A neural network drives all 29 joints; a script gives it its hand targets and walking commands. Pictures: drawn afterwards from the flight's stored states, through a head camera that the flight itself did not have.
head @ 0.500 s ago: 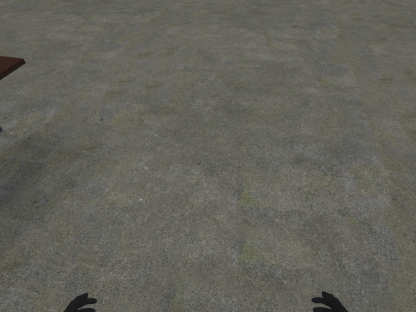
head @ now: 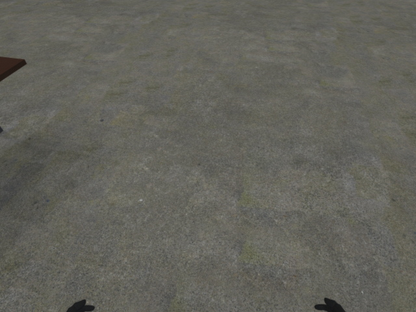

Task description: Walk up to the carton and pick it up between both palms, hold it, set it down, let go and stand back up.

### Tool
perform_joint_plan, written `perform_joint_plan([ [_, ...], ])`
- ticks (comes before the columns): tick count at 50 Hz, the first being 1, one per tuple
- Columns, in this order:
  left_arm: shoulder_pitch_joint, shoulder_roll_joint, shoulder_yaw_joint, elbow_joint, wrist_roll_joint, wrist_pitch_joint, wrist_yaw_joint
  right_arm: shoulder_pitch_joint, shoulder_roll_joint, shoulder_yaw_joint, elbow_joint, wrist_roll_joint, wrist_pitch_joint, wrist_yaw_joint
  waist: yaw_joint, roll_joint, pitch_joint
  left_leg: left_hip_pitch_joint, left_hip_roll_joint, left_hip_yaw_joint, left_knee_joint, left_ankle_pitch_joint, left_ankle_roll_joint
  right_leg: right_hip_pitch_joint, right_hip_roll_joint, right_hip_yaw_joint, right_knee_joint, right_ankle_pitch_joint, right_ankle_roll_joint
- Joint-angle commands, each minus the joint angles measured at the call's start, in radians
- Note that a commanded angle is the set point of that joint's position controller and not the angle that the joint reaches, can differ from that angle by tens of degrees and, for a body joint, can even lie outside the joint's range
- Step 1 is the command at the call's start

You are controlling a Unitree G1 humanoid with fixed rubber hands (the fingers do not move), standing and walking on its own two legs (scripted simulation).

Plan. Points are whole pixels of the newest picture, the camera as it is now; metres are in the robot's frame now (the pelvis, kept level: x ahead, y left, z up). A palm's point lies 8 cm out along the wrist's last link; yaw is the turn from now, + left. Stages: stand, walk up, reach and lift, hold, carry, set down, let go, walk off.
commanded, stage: walk up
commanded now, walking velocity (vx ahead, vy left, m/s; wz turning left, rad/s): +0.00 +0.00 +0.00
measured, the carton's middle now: out of the picture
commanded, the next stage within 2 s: none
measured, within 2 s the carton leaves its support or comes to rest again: neither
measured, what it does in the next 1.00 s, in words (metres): walks ahead, turning left: left foot, then right foot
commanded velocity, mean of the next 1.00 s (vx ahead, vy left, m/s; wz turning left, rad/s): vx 0.00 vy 0.00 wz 0.00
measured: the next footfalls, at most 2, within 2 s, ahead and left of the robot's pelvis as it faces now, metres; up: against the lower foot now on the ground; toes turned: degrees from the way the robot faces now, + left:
left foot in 0.34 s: +0.07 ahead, +0.24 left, +0.00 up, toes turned +20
right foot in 0.70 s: +0.33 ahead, +0.12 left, +0.00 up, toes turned +19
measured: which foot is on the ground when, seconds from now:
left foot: down 0.00-0.06, up 0.08-0.32, down 0.34-0.76, up 0.78-1.00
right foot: down 0.00-0.36, up 0.38-0.68, down 0.70-1.00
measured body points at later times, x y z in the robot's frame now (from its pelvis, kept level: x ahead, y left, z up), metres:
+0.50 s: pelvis +0.06 +0.12 -0.01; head +0.07 +0.15 +0.44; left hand +0.07 +0.48 -0.09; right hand +0.26 -0.14 -0.09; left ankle +0.04 +0.22 -0.71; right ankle +0.09 -0.03 -0.66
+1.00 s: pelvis +0.19 +0.18 +0.02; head +0.21 +0.18 +0.47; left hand +0.14 +0.52 -0.05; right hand +0.44 -0.03 -0.09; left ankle +0.07 +0.29 -0.65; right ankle +0.29 +0.11 -0.71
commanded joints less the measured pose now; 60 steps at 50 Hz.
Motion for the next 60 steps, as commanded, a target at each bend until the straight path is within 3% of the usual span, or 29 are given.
perform_joint_plan([
  [1,-0.019,0.215,0.073,-0.012,0.017,-0.032,0.016,-0.091,-0.260,-0.075,-0.036,-0.020,-0.040,-0.014,0.006,0.044,-0.056,0.036,0.095,-0.120,-0.150,0.337,0.089,0.061,-0.093,0.088,-0.160,0.330,-0.076],
  [2,0.076,0.331,0.148,-0.069,0.013,-0.066,0.002,-0.054,-0.343,-0.114,-0.153,-0.045,-0.004,0.045,0.085,0.001,-0.083,-0.281,0.067,-0.224,-0.056,0.060,0.125,0.316,-0.199,0.123,-0.186,0.089,-0.135],
  [3,0.150,0.402,0.170,-0.044,0.026,-0.081,0.014,-0.099,-0.303,-0.108,-0.174,-0.047,0.012,0.075,0.118,-0.150,-0.039,-0.535,0.005,-0.101,0.078,-0.124,0.074,0.456,-0.374,0.296,-0.366,-0.128,-0.219],
  [4,0.165,0.423,0.189,-0.049,0.037,-0.090,0.021,-0.137,-0.277,-0.109,-0.185,-0.057,0.020,0.082,0.127,-0.195,-0.023,-0.588,0.084,-0.050,0.313,-0.117,0.033,0.428,-0.556,0.482,-0.524,-0.221,-0.309],
  [5,0.112,0.402,0.170,-0.053,0.025,-0.091,0.022,-0.146,-0.324,-0.117,-0.175,-0.061,0.023,0.090,0.105,-0.048,0.006,-0.577,0.127,-0.068,0.386,-0.079,0.009,0.357,-0.590,0.482,-0.555,-0.251,-0.311],
  [9,0.035,0.362,0.158,-0.047,0.044,-0.103,-0.001,-0.160,-0.373,-0.148,-0.152,-0.021,0.014,0.136,0.084,-0.028,0.140,-0.406,0.158,-0.055,0.248,0.011,-0.004,0.155,-0.445,0.184,-0.582,-0.117,-0.222],
  [13,-0.021,0.415,0.159,-0.061,0.055,-0.101,-0.012,-0.164,-0.332,-0.131,-0.138,-0.009,0.004,0.151,0.054,-0.089,0.135,-0.251,0.157,0.014,0.094,-0.048,0.013,0.117,-0.427,0.004,-0.507,-0.048,-0.174],
  [15,-0.090,0.423,0.158,-0.070,0.043,-0.091,-0.023,-0.062,-0.335,-0.125,-0.096,-0.012,0.004,0.146,-0.003,-0.139,0.093,-0.110,0.120,0.069,-0.013,-0.018,0.018,0.088,-0.378,-0.125,-0.391,0.066,-0.140],
  [16,-0.111,0.416,0.148,-0.068,0.035,-0.079,-0.023,0.053,-0.335,-0.132,-0.051,-0.012,0.000,0.138,-0.063,-0.086,0.024,0.080,0.052,0.125,-0.136,0.040,0.028,0.044,-0.291,-0.213,-0.195,0.205,-0.116],
  [17,-0.099,0.343,0.127,-0.076,0.040,-0.065,-0.026,0.238,-0.382,-0.154,0.019,-0.021,-0.004,0.117,-0.131,0.143,-0.082,0.230,-0.054,0.137,-0.200,0.060,0.039,0.059,-0.197,-0.254,0.189,0.310,-0.092],
  [18,-0.050,0.284,0.097,-0.094,0.029,-0.059,-0.038,0.346,-0.456,-0.176,0.031,-0.027,-0.004,0.094,-0.159,0.269,-0.078,0.376,0.010,-0.105,-0.303,-0.010,0.084,-0.156,-0.134,-0.201,0.436,0.180,-0.038],
  [19,-0.030,0.215,0.066,-0.134,0.020,-0.067,-0.042,0.299,-0.557,-0.188,0.016,-0.019,-0.007,0.076,-0.112,0.442,-0.103,0.421,0.186,-0.483,-0.381,0.118,0.137,-0.369,-0.046,-0.130,0.533,-0.149,0.010],
  [20,-0.100,0.298,0.070,-0.152,0.009,-0.075,-0.038,0.234,-0.594,-0.182,-0.003,0.012,-0.009,0.074,-0.115,0.324,-0.101,0.453,0.258,-0.798,-0.496,0.001,0.264,-0.506,-0.005,-0.005,0.520,-0.194,-0.005],
  [21,-0.146,0.333,0.070,-0.149,0.010,-0.082,-0.032,0.194,-0.578,-0.178,-0.018,0.026,-0.009,0.065,-0.101,0.151,-0.045,0.390,0.296,-0.836,-0.490,-0.028,0.291,-0.525,-0.056,0.055,0.529,-0.139,-0.015],
  [24,-0.060,0.315,0.082,-0.106,0.001,-0.085,-0.031,0.177,-0.463,-0.137,-0.045,0.022,-0.027,0.044,-0.047,0.110,-0.042,0.334,0.222,-0.517,-0.353,0.512,0.245,-0.410,-0.100,0.040,0.385,-0.042,-0.003],
  [27,-0.047,0.298,0.083,-0.104,0.012,-0.076,-0.033,0.132,-0.453,-0.124,-0.058,0.013,-0.042,0.043,-0.014,0.160,-0.029,0.199,0.220,-0.487,-0.359,0.470,0.255,-0.339,-0.094,0.033,0.294,-0.031,-0.016],
  [33,-0.103,0.309,0.092,-0.096,0.014,-0.102,-0.043,0.129,-0.460,-0.131,-0.064,-0.004,-0.051,0.031,-0.046,0.037,-0.028,0.168,0.242,-0.601,-0.374,0.280,0.270,-0.340,-0.081,0.033,0.080,0.108,-0.040],
  [36,-0.057,0.312,0.093,-0.084,0.009,-0.114,-0.041,0.055,-0.453,-0.127,-0.085,-0.001,-0.058,0.028,0.011,0.051,-0.031,0.030,0.221,-0.574,-0.305,0.340,0.237,-0.105,-0.059,0.055,-0.058,0.176,-0.055],
  [37,0.045,0.319,0.110,-0.042,0.011,-0.127,-0.038,-0.009,-0.427,-0.118,-0.088,-0.001,-0.057,0.028,0.087,0.007,-0.045,-0.145,0.185,-0.497,-0.189,0.329,0.198,0.117,-0.064,0.078,-0.131,0.266,-0.061],
  [38,0.199,0.399,0.131,-0.005,0.021,-0.132,-0.023,-0.047,-0.359,-0.094,-0.110,0.010,-0.058,0.034,0.174,-0.189,-0.127,-0.269,0.012,-0.262,0.099,0.364,0.119,0.360,-0.148,0.239,-0.344,0.049,-0.077],
  [39,0.244,0.465,0.160,0.002,0.020,-0.130,-0.017,0.065,-0.267,-0.064,-0.082,0.005,-0.052,0.040,0.166,-0.364,-0.211,-0.414,-0.112,-0.043,0.385,-0.069,0.071,0.532,-0.465,0.553,-0.484,-0.175,-0.123],
  [41,0.119,0.421,0.143,-0.042,0.011,-0.119,-0.020,0.134,-0.401,-0.095,-0.013,-0.018,-0.019,0.052,0.083,-0.113,-0.103,-0.404,-0.001,-0.058,0.536,-0.021,0.040,0.328,-0.515,0.579,-0.597,-0.548,-0.103],
  [43,0.006,0.383,0.126,-0.036,0.013,-0.108,-0.021,0.100,-0.431,-0.109,-0.012,-0.015,-0.016,0.062,0.035,-0.065,0.029,-0.350,0.073,-0.075,0.490,0.070,0.023,0.142,-0.437,0.383,-0.616,-0.361,-0.090],
  [47,0.001,0.373,0.137,-0.061,0.016,-0.097,-0.043,0.118,-0.396,-0.112,0.009,0.001,-0.023,0.080,0.028,-0.119,0.021,-0.217,0.119,-0.019,0.275,0.052,-0.017,0.149,-0.342,0.049,-0.554,-0.156,-0.158],
  [53,0.074,0.436,0.162,-0.057,0.014,-0.081,-0.062,-0.035,-0.379,-0.110,-0.029,-0.004,-0.033,0.077,0.112,-0.110,0.067,-0.267,0.134,0.055,0.046,-0.016,-0.026,0.258,-0.412,-0.048,-0.483,-0.006,-0.231],
  [56,-0.031,0.427,0.156,-0.101,0.021,-0.055,-0.074,0.153,-0.373,-0.122,0.008,-0.011,-0.043,0.061,0.017,-0.197,-0.017,-0.054,0.098,0.116,-0.089,0.074,-0.022,0.174,-0.370,-0.145,-0.353,0.031,-0.195],
  [57,-0.064,0.405,0.146,-0.105,0.013,-0.038,-0.072,0.251,-0.387,-0.134,0.055,-0.018,-0.050,0.051,-0.040,-0.123,-0.053,0.103,0.060,0.164,-0.184,0.114,-0.013,0.089,-0.337,-0.196,-0.246,0.008,-0.169],
  [59,-0.102,0.287,0.110,-0.134,0.024,-0.013,-0.072,0.440,-0.493,-0.170,0.114,-0.019,-0.057,0.019,-0.147,0.203,-0.064,0.315,0.012,-0.008,-0.273,0.034,0.040,-0.113,-0.201,-0.242,0.227,-0.007,-0.092],
  [60,-0.063,0.211,0.086,-0.152,0.029,-0.014,-0.080,0.430,-0.551,-0.180,0.087,-0.022,-0.063,-0.002,-0.112,0.336,-0.025,0.343,0.213,-0.430,-0.391,0.016,0.087,-0.336,-0.091,-0.205,0.433,-0.142,-0.036],
])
